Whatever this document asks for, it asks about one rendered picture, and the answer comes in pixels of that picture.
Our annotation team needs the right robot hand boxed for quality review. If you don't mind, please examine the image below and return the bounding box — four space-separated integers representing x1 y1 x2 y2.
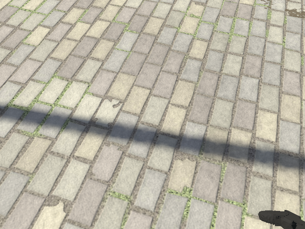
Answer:
258 210 305 229

